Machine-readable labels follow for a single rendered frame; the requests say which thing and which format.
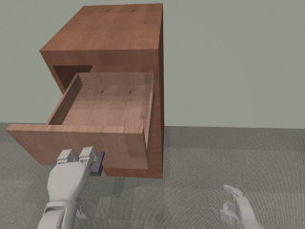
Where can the handle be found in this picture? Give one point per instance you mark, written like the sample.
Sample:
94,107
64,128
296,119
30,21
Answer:
95,167

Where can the drawer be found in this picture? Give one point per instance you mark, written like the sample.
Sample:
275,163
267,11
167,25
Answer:
112,112

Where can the right robot hand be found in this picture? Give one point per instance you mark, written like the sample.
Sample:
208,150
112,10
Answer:
233,214

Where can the cabinet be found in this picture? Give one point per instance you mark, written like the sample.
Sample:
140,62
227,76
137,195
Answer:
124,38

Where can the right robot forearm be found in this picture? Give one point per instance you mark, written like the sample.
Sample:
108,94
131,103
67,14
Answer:
250,224

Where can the left robot hand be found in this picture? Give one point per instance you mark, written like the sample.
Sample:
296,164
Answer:
69,177

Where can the left robot forearm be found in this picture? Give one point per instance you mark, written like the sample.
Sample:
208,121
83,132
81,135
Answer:
58,214

